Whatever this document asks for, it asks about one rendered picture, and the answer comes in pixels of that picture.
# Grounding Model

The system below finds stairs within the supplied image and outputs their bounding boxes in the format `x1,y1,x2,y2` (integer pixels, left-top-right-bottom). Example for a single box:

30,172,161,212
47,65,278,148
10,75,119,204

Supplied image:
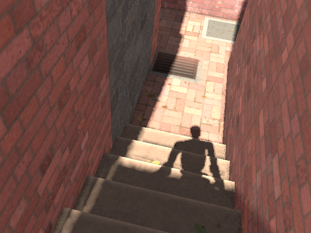
52,123,242,233

